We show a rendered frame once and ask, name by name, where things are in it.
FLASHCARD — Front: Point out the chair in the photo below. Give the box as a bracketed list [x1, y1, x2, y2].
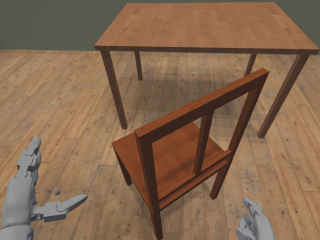
[111, 68, 270, 240]

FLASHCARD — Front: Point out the left robot forearm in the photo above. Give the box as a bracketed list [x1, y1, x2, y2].
[0, 224, 34, 240]

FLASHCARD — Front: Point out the table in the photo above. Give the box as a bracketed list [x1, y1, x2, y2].
[94, 2, 320, 138]

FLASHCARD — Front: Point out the robot left hand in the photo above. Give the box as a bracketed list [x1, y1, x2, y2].
[1, 136, 88, 229]

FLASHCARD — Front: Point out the robot right hand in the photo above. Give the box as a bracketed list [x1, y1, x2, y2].
[236, 197, 276, 240]

